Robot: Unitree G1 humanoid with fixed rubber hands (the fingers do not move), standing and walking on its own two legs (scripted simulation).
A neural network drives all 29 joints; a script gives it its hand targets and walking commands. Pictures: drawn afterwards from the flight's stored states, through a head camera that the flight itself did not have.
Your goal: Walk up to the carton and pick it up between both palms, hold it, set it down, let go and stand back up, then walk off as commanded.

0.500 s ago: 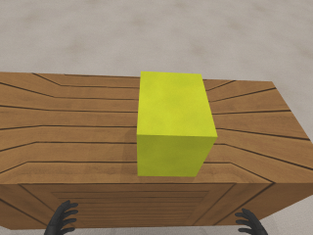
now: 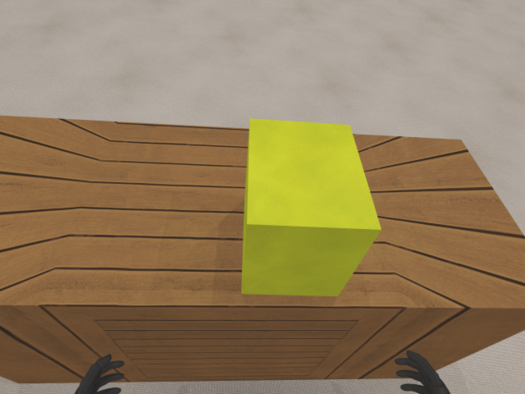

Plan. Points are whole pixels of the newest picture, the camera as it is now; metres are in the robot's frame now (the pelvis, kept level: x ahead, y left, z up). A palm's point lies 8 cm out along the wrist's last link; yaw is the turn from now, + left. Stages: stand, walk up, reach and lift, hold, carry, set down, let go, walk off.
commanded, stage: stand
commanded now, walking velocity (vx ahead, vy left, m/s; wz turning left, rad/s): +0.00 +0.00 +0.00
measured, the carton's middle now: (295, 210) +0.43 -0.05 +0.01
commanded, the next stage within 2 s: walk off in 1.96 s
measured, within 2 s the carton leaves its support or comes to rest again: neither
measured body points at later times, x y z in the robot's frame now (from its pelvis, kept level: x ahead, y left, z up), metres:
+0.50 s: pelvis +0.00 +0.00 +0.00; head +0.01 +0.03 +0.45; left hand +0.12 +0.26 -0.12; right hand +0.13 -0.28 -0.09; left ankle -0.01 +0.10 -0.74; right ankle -0.04 -0.12 -0.74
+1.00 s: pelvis -0.02 +0.00 +0.00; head -0.02 +0.02 +0.45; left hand +0.09 +0.26 -0.13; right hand +0.10 -0.28 -0.10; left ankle -0.01 +0.10 -0.74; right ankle -0.04 -0.12 -0.74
